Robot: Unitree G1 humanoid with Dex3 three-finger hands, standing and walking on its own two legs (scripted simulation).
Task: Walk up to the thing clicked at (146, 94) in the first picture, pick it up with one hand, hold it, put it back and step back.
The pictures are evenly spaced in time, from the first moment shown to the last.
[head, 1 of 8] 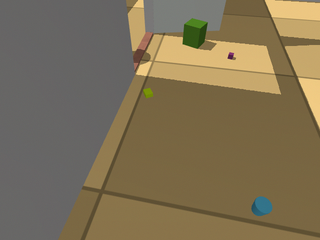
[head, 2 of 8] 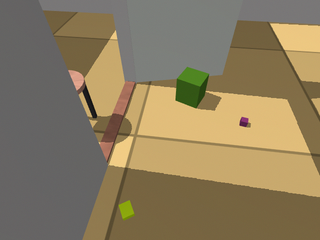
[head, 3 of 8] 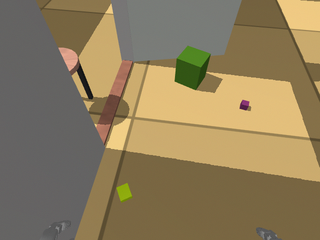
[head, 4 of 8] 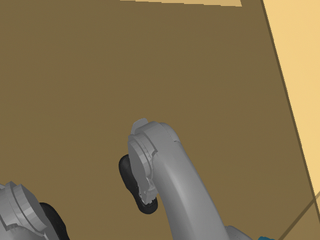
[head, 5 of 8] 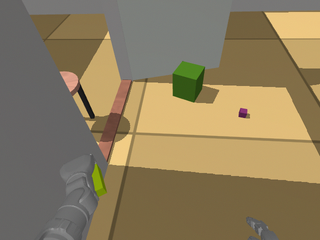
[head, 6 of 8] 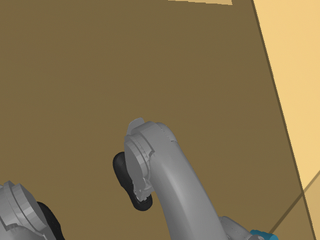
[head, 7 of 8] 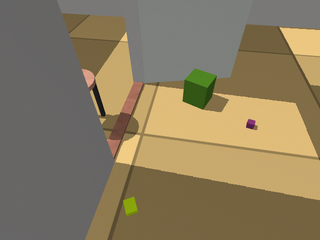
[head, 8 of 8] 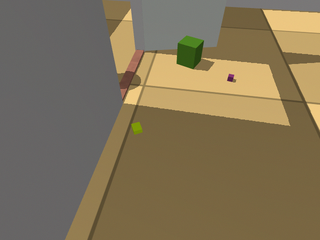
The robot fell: no
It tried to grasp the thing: yes
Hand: left
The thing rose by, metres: 0.70
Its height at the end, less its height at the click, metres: +0.00
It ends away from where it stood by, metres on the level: 0.01
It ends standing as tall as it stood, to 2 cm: yes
